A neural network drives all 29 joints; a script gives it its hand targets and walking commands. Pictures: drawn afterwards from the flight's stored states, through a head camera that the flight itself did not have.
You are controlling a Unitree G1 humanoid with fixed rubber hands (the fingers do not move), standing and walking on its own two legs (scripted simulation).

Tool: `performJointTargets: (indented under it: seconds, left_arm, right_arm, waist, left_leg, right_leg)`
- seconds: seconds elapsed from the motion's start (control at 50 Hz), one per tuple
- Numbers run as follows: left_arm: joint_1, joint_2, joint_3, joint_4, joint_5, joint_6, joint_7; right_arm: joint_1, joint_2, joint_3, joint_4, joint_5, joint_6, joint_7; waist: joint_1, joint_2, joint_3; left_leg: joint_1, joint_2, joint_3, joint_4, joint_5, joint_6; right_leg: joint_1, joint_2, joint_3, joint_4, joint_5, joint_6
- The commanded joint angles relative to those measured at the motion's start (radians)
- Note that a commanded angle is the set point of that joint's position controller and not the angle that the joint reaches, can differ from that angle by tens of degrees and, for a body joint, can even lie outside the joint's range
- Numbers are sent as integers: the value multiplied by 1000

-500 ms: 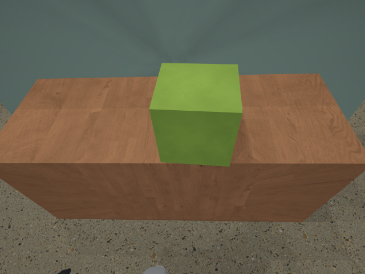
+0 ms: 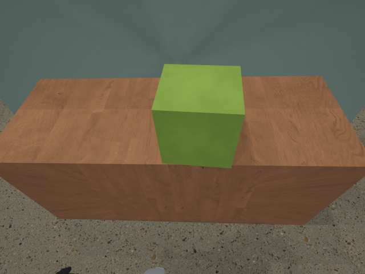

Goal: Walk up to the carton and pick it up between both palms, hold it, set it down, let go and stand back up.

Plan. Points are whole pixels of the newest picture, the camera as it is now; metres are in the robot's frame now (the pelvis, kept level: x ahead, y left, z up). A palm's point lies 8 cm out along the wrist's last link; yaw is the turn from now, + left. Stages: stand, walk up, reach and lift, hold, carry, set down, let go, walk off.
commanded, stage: walk up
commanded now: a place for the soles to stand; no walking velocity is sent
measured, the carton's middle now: (198, 117) +0.57 -0.01 -0.04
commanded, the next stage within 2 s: none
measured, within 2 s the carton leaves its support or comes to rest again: neither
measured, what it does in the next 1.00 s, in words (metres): steps on the spot: left foot, then left foot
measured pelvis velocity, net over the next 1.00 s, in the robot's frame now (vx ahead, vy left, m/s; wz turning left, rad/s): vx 0.01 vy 0.01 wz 0.02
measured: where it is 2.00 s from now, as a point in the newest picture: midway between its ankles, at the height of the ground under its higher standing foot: outside the picture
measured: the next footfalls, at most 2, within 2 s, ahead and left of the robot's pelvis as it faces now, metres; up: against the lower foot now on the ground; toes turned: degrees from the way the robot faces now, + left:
left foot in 0.06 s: +0.10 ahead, +0.15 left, +0.00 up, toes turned -6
left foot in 0.52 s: +0.09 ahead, +0.15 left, +0.00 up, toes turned -5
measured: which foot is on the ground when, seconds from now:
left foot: up 0.00-0.04, down 0.06-0.26, up 0.28-0.50, down 0.52-0.70, up 0.72-0.94, down 0.96-1.00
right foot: down 0.00-1.00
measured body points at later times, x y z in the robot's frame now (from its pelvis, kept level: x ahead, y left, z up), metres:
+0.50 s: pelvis +0.01 +0.00 +0.00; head +0.04 +0.00 +0.44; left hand +0.10 +0.32 -0.10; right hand +0.09 -0.32 -0.11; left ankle +0.05 +0.16 -0.72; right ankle -0.01 -0.08 -0.72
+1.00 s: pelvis +0.01 +0.01 -0.01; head +0.04 +0.01 +0.44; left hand +0.10 +0.33 -0.11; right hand +0.10 -0.31 -0.11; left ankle +0.06 +0.16 -0.72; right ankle -0.01 -0.08 -0.72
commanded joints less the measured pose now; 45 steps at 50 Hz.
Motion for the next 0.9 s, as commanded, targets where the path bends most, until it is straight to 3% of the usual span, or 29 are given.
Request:
performJointTargets:
  seconds: [0.0,0.02,0.04,0.06,0.08,0.1,0.14,0.2,0.22,0.24,0.26,0.28,0.3,0.38,0.44,0.46,0.48,0.5,0.52,0.54,0.58,0.64,0.66,0.68,0.7,0.74,0.8,0.84,0.88]
  left_arm:
    - [-40,217,101,-76,3,4,13]
    - [-52,198,93,-83,0,8,13]
    - [-64,179,90,-93,0,11,14]
    - [-64,152,89,-95,-5,21,13]
    - [-60,185,96,-79,-6,34,18]
    - [-65,187,99,-76,0,36,16]
    - [-50,190,108,-52,5,22,5]
    - [51,170,111,11,12,-4,8]
    - [81,214,120,13,27,-15,16]
    - [36,286,130,-6,35,-22,20]
    - [-31,286,127,-28,30,-24,20]
    - [-42,266,118,-29,28,-27,18]
    - [-43,242,110,-35,22,-30,21]
    - [-2,216,103,-35,19,-24,18]
    - [-36,227,103,-58,4,-2,13]
    - [-50,213,97,-68,0,2,12]
    - [-61,197,92,-76,-2,6,12]
    - [-78,177,91,-89,-4,9,13]
    - [-66,167,91,-79,-9,23,15]
    - [-72,183,95,-69,-5,31,17]
    - [-75,186,104,-59,3,22,10]
    - [44,175,109,13,8,-6,10]
    - [84,225,119,20,26,-18,16]
    - [33,289,127,0,32,-26,20]
    - [-21,283,123,-18,29,-29,18]
    - [-34,241,109,-27,21,-35,21]
    - [-4,216,102,-27,17,-32,21]
    - [5,222,105,-38,14,-19,18]
    - [-33,228,104,-56,3,-6,15]
  right_arm:
    - [91,-167,-63,19,13,-35,-15]
    - [105,-194,-72,23,4,-39,-21]
    - [101,-245,-82,16,-6,-42,-26]
    - [62,-297,-87,-12,-7,-43,-28]
    - [54,-327,-95,-14,4,-39,-22]
    - [33,-325,-96,-14,-3,-36,-22]
    - [-20,-298,-83,-21,-2,-30,-22]
    - [-56,-228,-55,-22,9,-15,-10]
    - [-33,-181,-41,-24,21,-15,-7]
    - [-46,-148,-32,-32,26,-15,-9]
    - [-52,-209,-56,-17,15,-9,-17]
    - [-46,-227,-62,-6,22,-7,-14]
    - [-24,-210,-58,-2,28,-8,-9]
    - [18,-173,-50,2,28,-24,-1]
    - [61,-157,-55,17,19,-33,-10]
    - [88,-176,-64,27,12,-38,-16]
    - [94,-209,-73,28,4,-42,-22]
    - [84,-268,-83,17,-5,-44,-27]
    - [50,-306,-86,-7,4,-43,-24]
    - [41,-327,-94,-5,6,-39,-20]
    - [-7,-316,-88,-10,0,-31,-22]
    - [-84,-223,-52,-20,13,-17,-12]
    - [-58,-168,-35,-24,25,-18,-9]
    - [-56,-154,-32,-24,27,-15,-11]
    - [-62,-212,-54,-9,18,-9,-17]
    - [-30,-207,-54,2,29,-9,-10]
    - [0,-180,-49,2,30,-21,-3]
    - [12,-166,-50,1,26,-24,-6]
    - [48,-158,-54,14,21,-31,-11]
  waist:
    - [-31,-109,-135]
    - [-43,-67,-139]
    - [-42,45,-135]
    - [-23,160,-117]
    - [-30,193,-97]
    - [-20,166,-23]
    - [-4,162,16]
    - [51,132,-91]
    - [59,14,-148]
    - [60,-150,-121]
    - [40,-92,-92]
    - [22,-37,-34]
    - [10,-41,-7]
    - [16,-159,-98]
    - [-19,-139,-127]
    - [-34,-107,-138]
    - [-40,-51,-145]
    - [-36,81,-137]
    - [-19,161,-129]
    - [-24,182,-87]
    - [-7,159,3]
    - [65,123,-66]
    - [72,-17,-124]
    - [62,-148,-99]
    - [41,-74,-80]
    - [13,-41,-13]
    - [15,-144,-72]
    - [14,-157,-111]
    - [-18,-139,-121]
  left_leg:
    - [115,-24,165,-196,219,58]
    - [163,-12,101,-216,256,73]
    - [186,93,-100,-242,328,115]
    - [112,256,-439,-341,258,227]
    - [24,321,-560,-428,95,312]
    - [-35,313,-562,-467,-50,315]
    - [-45,243,-462,-424,-31,267]
    - [-110,131,-259,-277,219,149]
    - [-163,69,-163,-121,219,92]
    - [-257,-45,-10,-1,52,48]
    - [-218,8,17,93,-134,40]
    - [-183,13,10,134,-148,40]
    - [-161,25,15,129,-114,39]
    - [-82,13,127,-11,-12,45]
    - [64,-18,181,-176,188,52]
    - [122,-24,151,-211,240,60]
    - [173,15,55,-210,319,80]
    - [176,148,-191,-246,390,140]
    - [87,276,-463,-324,319,265]
    - [13,317,-535,-408,140,319]
    - [-35,271,-486,-414,6,297]
    - [-125,137,-260,-267,210,150]
    - [-175,59,-139,-86,235,84]
    - [-255,-38,3,4,14,45]
    - [-206,13,15,93,-145,40]
    - [-160,30,16,120,-118,41]
    - [-112,28,105,20,-25,48]
    - [-55,7,149,-40,17,47]
    - [53,-12,181,-164,166,53]
  right_leg:
    - [57,-159,91,-5,513,-71]
    - [-6,-141,90,38,431,-50]
    - [-102,-89,69,123,277,-15]
    - [-166,17,78,201,-74,31]
    - [-143,36,147,292,-311,31]
    - [-159,21,177,293,-322,28]
    - [-154,-3,167,132,-231,17]
    - [153,12,136,-220,42,-2]
    - [256,-102,278,-303,21,-22]
    - [241,-282,444,-390,-44,-65]
    - [144,-378,480,-385,-16,-128]
    - [74,-370,440,-367,79,-131]
    - [72,-334,362,-324,219,-123]
    - [185,-204,164,-147,654,-83]
    - [103,-169,92,-35,577,-78]
    - [59,-150,84,9,512,-60]
    - [-18,-130,82,51,413,-36]
    - [-118,-62,61,145,231,4]
    - [-132,31,98,199,-157,35]
    - [-128,32,142,276,-306,30]
    - [-152,5,167,171,-269,17]
    - [137,-4,157,-218,25,-6]
    - [247,-132,308,-317,22,-27]
    - [231,-300,459,-394,14,-68]
    - [145,-374,473,-377,49,-122]
    - [97,-328,357,-312,292,-112]
    - [191,-223,191,-182,666,-71]
    - [191,-201,145,-113,729,-80]
    - [114,-176,96,-44,623,-78]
